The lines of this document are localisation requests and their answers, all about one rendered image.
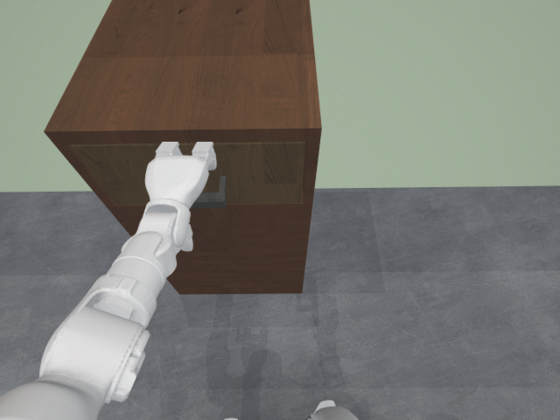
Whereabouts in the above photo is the cabinet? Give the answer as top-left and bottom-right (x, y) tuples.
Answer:
(44, 0), (322, 295)

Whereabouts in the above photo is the right robot shin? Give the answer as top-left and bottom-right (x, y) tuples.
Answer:
(314, 400), (336, 414)

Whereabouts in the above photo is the left robot upper arm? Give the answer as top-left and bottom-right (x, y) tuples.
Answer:
(0, 305), (151, 420)

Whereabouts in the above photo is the left robot forearm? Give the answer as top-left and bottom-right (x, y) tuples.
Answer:
(39, 199), (191, 377)

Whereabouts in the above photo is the handle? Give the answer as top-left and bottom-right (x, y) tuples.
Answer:
(191, 176), (227, 208)

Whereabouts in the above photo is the drawer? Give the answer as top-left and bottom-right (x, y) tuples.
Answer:
(71, 142), (305, 205)

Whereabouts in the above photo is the robot left hand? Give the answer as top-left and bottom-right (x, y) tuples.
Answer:
(145, 142), (217, 251)

